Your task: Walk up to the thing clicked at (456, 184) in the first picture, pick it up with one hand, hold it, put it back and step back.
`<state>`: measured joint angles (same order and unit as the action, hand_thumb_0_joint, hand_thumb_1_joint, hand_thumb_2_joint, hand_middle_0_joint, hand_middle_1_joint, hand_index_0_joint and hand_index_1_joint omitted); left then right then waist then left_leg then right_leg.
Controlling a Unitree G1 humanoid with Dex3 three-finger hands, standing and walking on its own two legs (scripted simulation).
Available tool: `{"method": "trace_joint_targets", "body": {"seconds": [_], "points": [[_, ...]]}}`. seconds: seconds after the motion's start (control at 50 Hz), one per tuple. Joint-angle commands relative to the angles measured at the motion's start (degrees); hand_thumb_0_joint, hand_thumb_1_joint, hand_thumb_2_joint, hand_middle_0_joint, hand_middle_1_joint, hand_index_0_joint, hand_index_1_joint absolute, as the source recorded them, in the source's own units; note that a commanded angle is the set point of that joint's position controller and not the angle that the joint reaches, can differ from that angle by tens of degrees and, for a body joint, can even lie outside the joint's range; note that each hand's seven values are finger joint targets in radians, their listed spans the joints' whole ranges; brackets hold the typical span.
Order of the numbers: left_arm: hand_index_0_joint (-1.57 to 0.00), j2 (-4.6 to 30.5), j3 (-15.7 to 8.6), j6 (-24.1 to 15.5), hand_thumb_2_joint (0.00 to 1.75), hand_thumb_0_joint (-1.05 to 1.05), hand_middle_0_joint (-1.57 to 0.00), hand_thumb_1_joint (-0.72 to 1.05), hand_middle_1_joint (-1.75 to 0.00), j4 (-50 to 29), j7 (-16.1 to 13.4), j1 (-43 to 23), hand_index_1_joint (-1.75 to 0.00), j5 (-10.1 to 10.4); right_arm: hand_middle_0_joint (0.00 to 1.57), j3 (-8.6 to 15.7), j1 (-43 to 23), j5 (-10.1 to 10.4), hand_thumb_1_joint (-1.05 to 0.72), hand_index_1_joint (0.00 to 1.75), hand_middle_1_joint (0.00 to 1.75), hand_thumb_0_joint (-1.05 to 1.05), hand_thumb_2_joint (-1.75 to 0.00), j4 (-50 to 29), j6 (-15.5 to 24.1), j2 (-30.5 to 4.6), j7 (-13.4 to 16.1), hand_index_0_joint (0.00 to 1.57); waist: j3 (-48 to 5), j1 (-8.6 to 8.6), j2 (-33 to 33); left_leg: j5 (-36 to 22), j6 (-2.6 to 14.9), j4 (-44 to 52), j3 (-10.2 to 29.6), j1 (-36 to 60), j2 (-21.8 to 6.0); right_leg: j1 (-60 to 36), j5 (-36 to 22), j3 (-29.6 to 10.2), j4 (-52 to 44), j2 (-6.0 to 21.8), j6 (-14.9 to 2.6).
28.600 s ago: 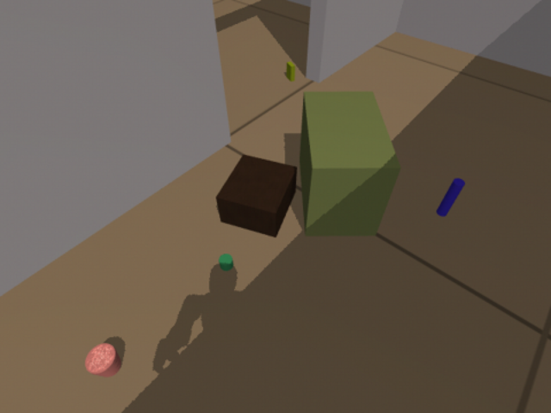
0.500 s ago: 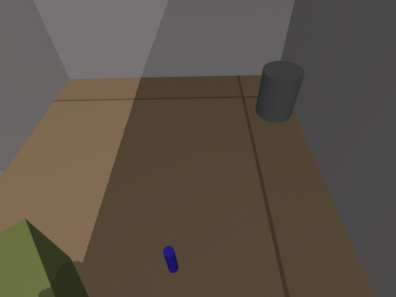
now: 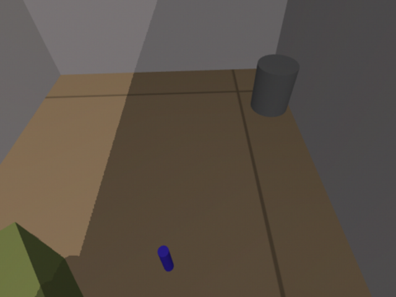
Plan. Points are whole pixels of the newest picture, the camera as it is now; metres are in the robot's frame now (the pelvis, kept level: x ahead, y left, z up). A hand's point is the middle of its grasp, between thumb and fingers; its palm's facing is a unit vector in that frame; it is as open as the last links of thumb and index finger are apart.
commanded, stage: stand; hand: left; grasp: from the side
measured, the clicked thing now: (166, 259) +0.40 +0.18 -0.68
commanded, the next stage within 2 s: step back in 0.82 s
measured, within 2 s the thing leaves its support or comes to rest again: neither
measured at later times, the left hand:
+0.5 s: hand out of the picture +0.09 +0.24 -0.15, palm faces -0.01 -0.94 -0.35, open 7.4 cm
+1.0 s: hand out of the picture +0.09 +0.26 -0.16, palm faces -0.01 -0.92 -0.38, open 7.4 cm
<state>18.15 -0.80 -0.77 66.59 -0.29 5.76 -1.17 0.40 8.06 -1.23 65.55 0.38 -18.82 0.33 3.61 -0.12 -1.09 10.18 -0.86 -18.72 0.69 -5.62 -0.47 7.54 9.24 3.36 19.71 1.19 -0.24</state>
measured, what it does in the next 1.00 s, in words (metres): lifts its left foot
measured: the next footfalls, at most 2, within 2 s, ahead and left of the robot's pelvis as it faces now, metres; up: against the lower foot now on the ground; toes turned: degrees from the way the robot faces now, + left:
left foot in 1.14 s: -0.02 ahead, +0.14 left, +0.00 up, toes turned -1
right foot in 1.58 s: -0.12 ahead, -0.07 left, +0.00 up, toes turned -2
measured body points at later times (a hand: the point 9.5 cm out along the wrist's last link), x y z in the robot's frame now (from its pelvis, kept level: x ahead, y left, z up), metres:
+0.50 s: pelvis +0.01 -0.01 +0.00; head +0.02 -0.02 +0.45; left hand +0.09 +0.29 -0.13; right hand +0.08 -0.30 -0.14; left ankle +0.00 +0.13 -0.75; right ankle +0.02 -0.11 -0.75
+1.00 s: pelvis -0.02 +0.00 -0.01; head +0.03 -0.01 +0.44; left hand +0.09 +0.31 -0.13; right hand +0.07 -0.31 -0.14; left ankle -0.03 +0.13 -0.71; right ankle +0.02 -0.11 -0.75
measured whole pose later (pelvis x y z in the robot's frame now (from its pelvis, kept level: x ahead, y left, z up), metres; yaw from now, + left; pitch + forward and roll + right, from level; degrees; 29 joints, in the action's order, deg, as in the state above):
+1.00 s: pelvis -0.02 +0.00 -0.01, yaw -1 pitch -2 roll +1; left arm 20.2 -4.0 1.0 58.5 -0.3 3.4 -1.3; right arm 2.3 4.8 0.2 57.5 -2.4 -22.1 -0.5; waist 8.5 0.1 -0.4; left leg 25.5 1.7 -48.5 3.0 -18.9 2.2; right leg 14.4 11.0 2.1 27.1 1.3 -1.6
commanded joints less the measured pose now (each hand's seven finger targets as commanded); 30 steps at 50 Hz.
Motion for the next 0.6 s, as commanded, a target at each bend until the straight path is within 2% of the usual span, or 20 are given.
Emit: {"method": "trace_joint_targets", "body": {"seconds": [0.0,0.18,0.22,0.28,0.3,0.36,0.4,0.48,0.58], "points": [[-0.2,11.7,-2.0,-1.0,0.9,0.0,-0.2,0.9,-0.3,-3.0,-0.8,-2.0,-0.3,0.3,0.2,2.0,-2.2,0.2,-0.9,0.3,0.3,0.0,-0.9,-3.0,1.1,-11.5,0.9,0.2,-5.0,-0.42,0.8,-8.2,1.71,3.5,5.1,-1.0,-6.2,-4.0,-7.6,-6.2,-3.2,6.7,-0.44],[-0.2,12.1,-2.2,-1.1,0.9,0.0,-0.2,0.9,-0.3,-3.2,-0.8,-2.8,-0.3,0.3,0.2,2.0,-3.1,0.2,-0.9,0.3,0.3,0.0,-0.9,-3.2,1.0,-11.6,0.9,0.2,-4.8,-0.15,1.2,-8.0,1.41,3.8,4.7,0.2,-6.4,-3.5,-8.5,-6.4,-4.2,6.7,-0.22],[-0.2,12.1,-2.2,-1.0,0.9,0.0,-0.2,0.9,-0.3,-3.1,-0.7,-2.9,-0.3,0.3,0.2,2.0,-3.1,0.2,-0.9,0.3,0.3,0.0,-0.9,-3.2,0.9,-11.6,0.8,0.2,-3.1,-0.21,1.3,-5.6,1.27,4.4,4.6,-0.8,-6.4,-2.8,-4.7,-6.5,-4.8,6.4,-0.13],[-0.2,12.4,-2.3,-1.1,0.9,0.0,-0.2,0.9,-0.3,-3.3,-0.7,-3.4,-0.3,0.4,0.2,2.0,-3.2,0.2,-0.9,0.3,0.3,0.0,-0.9,-3.5,0.9,-11.5,0.8,0.2,-3.5,0.04,1.0,-4.4,1.28,4.4,4.5,-1.3,-6.3,-3.1,-4.1,-6.8,-4.9,6.6,-0.32],[-0.2,12.3,-2.3,-1.1,0.9,0.0,-0.2,0.9,-0.3,-3.4,-0.7,-3.2,-0.3,0.3,0.2,2.1,-3.7,0.2,-0.9,0.3,0.3,0.0,-0.9,-3.7,0.9,-11.6,0.7,0.2,-4.7,-0.11,0.7,-6.1,1.46,4.2,4.5,-0.2,-6.5,-3.7,-6.3,-6.7,-4.5,6.7,-0.5],[-0.2,12.7,-2.4,-1.2,0.9,0.0,-0.2,0.9,-0.3,-3.5,-0.7,-3.6,-0.3,0.4,0.2,2.1,-3.5,0.1,-0.9,0.3,0.3,0.0,-0.9,-3.6,0.9,-11.5,0.8,0.2,-4.7,0.04,1.6,-6.3,1.35,4.1,4.2,-0.1,-6.6,-3.9,-7.4,-6.9,-4.4,6.8,-0.56],[-0.2,12.3,-2.3,-1.1,0.9,0.0,-0.2,0.9,-0.3,-3.4,-0.7,-3.0,-0.3,0.3,0.2,2.1,-3.9,0.2,-0.9,0.3,0.3,0.0,-0.9,-3.6,0.9,-11.8,0.7,0.2,-3.7,-0.22,0.5,-5.3,1.29,4.3,4.4,-0.8,-6.5,-3.3,-5.3,-6.6,-4.8,6.4,-0.39],[-0.2,12.8,-2.4,-1.3,0.9,0.0,-0.2,0.9,-0.3,-3.7,-0.7,-3.0,-0.3,0.4,0.2,2.0,-3.5,0.2,-0.9,0.3,0.3,0.0,-0.9,-3.7,1.0,-11.6,0.6,0.2,-5.5,-0.04,1.6,-7.7,1.21,4.0,4.1,0.2,-6.7,-4.5,-9.4,-6.7,-4.2,6.8,-0.57],[-0.2,13.0,-2.3,-1.2,0.9,0.0,-0.2,0.9,-0.3,-3.8,-0.6,-2.7,-0.3,0.5,0.2,1.9,-3.3,0.2,-0.9,0.3,0.3,0.0,-0.9,-3.7,0.9,-11.5,0.6,0.2,-5.3,0.04,1.2,-6.8,1.22,4.1,3.9,0.3,-6.7,-4.1,-8.4,-6.8,-4.2,6.8,-0.84]]}}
